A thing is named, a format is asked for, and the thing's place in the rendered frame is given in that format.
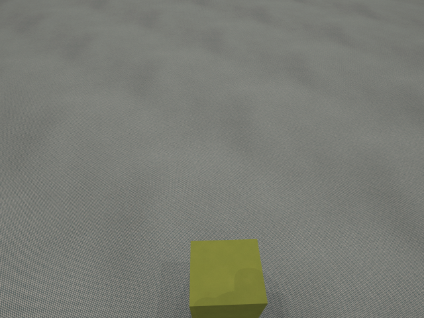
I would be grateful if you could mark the carton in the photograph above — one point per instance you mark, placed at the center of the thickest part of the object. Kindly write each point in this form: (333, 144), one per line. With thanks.
(226, 279)

